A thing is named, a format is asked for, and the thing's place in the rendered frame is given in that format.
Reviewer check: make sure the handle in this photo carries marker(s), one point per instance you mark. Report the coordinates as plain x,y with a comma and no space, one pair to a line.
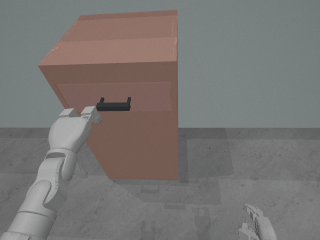
113,106

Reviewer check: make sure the right robot hand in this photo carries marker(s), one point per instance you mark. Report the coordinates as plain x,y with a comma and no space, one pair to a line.
262,229

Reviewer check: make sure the left robot hand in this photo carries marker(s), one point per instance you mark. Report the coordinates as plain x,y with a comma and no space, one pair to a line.
71,131

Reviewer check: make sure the left robot forearm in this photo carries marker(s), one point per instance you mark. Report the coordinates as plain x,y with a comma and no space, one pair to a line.
44,198

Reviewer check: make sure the drawer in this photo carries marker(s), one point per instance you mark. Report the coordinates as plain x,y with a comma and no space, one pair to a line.
145,96

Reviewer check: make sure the cabinet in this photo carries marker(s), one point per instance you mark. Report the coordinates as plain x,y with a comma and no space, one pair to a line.
130,47

